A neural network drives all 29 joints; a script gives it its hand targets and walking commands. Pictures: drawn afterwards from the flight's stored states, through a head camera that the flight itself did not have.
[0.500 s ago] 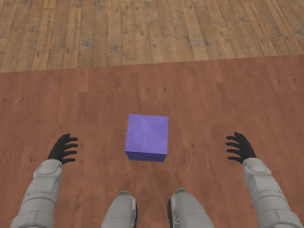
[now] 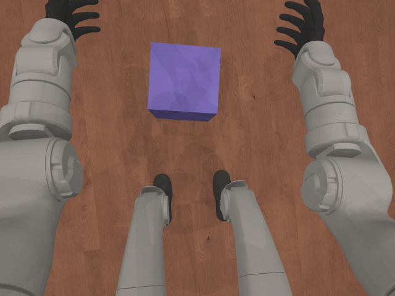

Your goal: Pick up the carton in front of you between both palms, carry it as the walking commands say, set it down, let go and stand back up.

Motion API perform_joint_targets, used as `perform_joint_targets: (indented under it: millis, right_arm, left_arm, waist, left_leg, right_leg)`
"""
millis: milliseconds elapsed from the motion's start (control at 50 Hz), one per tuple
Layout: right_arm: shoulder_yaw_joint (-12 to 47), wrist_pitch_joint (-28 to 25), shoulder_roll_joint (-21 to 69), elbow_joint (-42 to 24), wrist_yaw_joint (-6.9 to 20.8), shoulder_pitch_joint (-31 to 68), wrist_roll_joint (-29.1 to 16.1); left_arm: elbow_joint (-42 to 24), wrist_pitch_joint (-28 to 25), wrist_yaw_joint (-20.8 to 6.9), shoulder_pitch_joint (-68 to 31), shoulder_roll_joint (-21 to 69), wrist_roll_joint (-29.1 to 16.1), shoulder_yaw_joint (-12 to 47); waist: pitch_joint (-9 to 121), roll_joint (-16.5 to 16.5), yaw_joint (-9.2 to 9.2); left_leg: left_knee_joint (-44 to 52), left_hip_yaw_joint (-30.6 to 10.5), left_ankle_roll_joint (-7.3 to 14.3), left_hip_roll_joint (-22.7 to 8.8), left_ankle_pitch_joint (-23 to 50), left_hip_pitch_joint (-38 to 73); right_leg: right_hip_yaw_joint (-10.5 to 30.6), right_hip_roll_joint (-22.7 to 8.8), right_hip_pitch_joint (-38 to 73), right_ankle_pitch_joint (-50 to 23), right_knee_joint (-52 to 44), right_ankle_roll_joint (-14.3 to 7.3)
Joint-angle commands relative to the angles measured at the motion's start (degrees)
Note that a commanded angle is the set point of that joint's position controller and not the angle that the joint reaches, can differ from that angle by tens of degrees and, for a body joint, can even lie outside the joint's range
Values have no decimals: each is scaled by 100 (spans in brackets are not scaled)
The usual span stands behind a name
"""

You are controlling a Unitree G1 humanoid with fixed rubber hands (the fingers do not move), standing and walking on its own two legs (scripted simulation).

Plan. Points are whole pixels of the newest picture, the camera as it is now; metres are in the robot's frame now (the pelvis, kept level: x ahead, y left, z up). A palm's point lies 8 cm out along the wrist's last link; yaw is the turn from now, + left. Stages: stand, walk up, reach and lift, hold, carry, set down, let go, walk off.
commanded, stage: reach and lift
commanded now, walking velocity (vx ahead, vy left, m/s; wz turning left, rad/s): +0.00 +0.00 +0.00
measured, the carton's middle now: (184, 88) +0.55 +0.00 -0.53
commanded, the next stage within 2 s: none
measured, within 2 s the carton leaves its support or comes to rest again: leaves its support in 1.88 s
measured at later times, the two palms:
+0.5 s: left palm (106, 61) +0.56 +0.19 -0.27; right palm (262, 68) +0.53 -0.19 -0.27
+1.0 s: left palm (127, 81) +0.56 +0.18 -0.46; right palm (242, 87) +0.53 -0.19 -0.45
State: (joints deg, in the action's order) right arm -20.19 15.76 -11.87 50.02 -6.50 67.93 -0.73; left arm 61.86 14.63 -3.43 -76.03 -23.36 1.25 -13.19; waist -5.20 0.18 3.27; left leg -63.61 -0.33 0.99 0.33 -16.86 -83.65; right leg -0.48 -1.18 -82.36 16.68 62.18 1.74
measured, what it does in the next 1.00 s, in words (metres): lowers itself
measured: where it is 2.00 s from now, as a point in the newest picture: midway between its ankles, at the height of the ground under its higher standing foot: (194, 206)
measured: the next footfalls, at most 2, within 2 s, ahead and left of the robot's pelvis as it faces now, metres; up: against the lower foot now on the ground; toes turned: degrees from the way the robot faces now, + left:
none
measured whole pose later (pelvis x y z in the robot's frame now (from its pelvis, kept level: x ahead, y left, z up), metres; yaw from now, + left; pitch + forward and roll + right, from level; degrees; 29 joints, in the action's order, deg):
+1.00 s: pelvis -0.02 -0.01 -0.27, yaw -2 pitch +38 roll -3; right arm -12.6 5.6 -16.4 64.5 -8.7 89.7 -10.4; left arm 72.9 5.6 2.1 -96.3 -29.8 -11.0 -0.3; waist -25.2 -1.7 2.4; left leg -123.4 -2.6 -0.3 0.9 -31.3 -129.8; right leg 1.0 3.0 -127.8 31.5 121.6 4.0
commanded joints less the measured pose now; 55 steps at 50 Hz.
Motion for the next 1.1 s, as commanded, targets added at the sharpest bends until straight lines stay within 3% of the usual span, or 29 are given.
perform_joint_targets:
  millis: [0, 120, 180, 240, 360, 520, 640, 760, 880, 960, 1000, 1080]
  right_arm:
    - [-337, -193, -651, -568, -16, 1762, 218]
    - [-609, -551, -426, -785, 94, 1327, 467]
    - [-717, -829, -183, -761, 192, 966, 596]
    - [-791, -1056, -29, -683, 238, 657, 717]
    - [-590, -1245, -34, -592, 145, 550, 571]
    - [287, -1174, -552, -682, -226, 1198, -358]
    - [717, -877, -904, -644, -410, 2243, -981]
    - [697, -812, -983, 294, -348, 2972, -985]
    - [619, -1017, -1157, 905, -222, 3440, -863]
    - [729, -1187, -1346, 864, -217, 3738, -998]
    - [857, -1250, -1341, 770, -255, 3851, -1060]
    - [970, -1282, -1102, 620, -312, 3687, -1217]
  left_arm:
    - [-453, -173, 0, -2048, -760, 230, -246]
    - [-756, -433, 44, -1832, -411, 534, -502]
    - [-817, -650, 69, -1428, -69, 654, -651]
    - [-788, -809, 115, -1014, 185, 770, -793]
    - [-741, -1013, 287, -752, 95, 655, -770]
    - [-961, -1072, 508, -1518, -679, -498, 283]
    - [-825, -839, 591, -2553, -1159, -1020, 787]
    - [164, -761, 571, -3195, -1211, -1138, 1030]
    - [699, -931, 521, -3586, -1284, -1123, 1113]
    - [469, -1061, 583, -3974, -1370, -1262, 1286]
    - [292, -1109, 605, -4103, -1426, -1375, 1346]
    - [274, -1147, 589, -4009, -1419, -1401, 1470]
  waist:
    - [5815, 418, 93]
    - [6723, 641, 107]
    - [6567, 674, 61]
    - [6352, 597, 7]
    - [6236, 325, -131]
    - [7472, 368, -52]
    - [7494, 534, -83]
    - [6033, 432, -65]
    - [5215, 364, -25]
    - [5546, 424, -15]
    - [5670, 244, -29]
    - [5793, 339, -70]
  left_leg:
    - [610, 53, -256, 345, 223, 3201]
    - [217, -108, -227, 381, 2426, 3958]
    - [-141, -246, -226, 324, 3423, 3735]
    - [-627, -367, -216, 266, 3914, 3253]
    - [-1638, -190, -262, 335, 2965, 1412]
    - [-3224, 73, -293, 335, 2232, 428]
    - [-3931, 230, -274, 221, 878, 94]
    - [-4317, 167, -238, 41, -440, -829]
    - [-4803, -6, -238, -21, -378, -1101]
    - [-5140, -41, -255, -10, 86, -787]
    - [-5245, -64, -242, 11, 303, -789]
    - [-5509, -59, -207, 28, 894, -343]
  right_leg:
    - [-405, 503, 2171, -180, -446, 154]
    - [-405, 647, 1723, -1600, -203, 112]
    - [-343, 657, 977, -2074, 66, 109]
    - [-291, 639, 45, -2199, 450, 141]
    - [-249, 622, -667, -1865, 1581, 271]
    - [-258, 565, -178, -2048, 3236, 280]
    - [-370, 502, -314, -877, 3955, 210]
    - [-367, 356, -913, 288, 4421, 190]
    - [-348, 301, -1342, 326, 4951, 197]
    - [-354, 284, -1255, -67, 5289, 175]
    - [-383, 297, -1105, -336, 5436, 185]
    - [-423, 385, -1178, -764, 5567, 213]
